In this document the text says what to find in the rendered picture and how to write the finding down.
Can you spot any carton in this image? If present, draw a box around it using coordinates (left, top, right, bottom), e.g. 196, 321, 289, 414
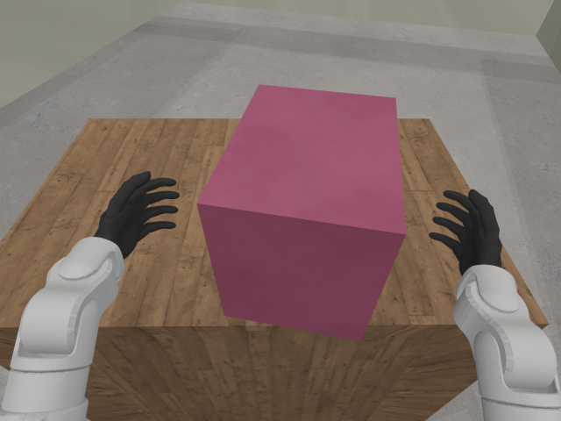
196, 84, 406, 341

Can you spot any right robot hand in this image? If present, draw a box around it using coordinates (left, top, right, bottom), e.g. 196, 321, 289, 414
429, 189, 502, 276

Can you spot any left robot forearm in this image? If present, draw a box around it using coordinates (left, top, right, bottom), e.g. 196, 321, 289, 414
0, 237, 124, 421

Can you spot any left robot hand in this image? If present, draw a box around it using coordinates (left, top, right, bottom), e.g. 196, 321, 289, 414
94, 171, 180, 259

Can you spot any right robot forearm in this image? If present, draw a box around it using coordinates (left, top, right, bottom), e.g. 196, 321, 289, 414
452, 265, 561, 421

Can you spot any pedestal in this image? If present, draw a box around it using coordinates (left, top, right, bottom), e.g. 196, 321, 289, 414
0, 118, 549, 421

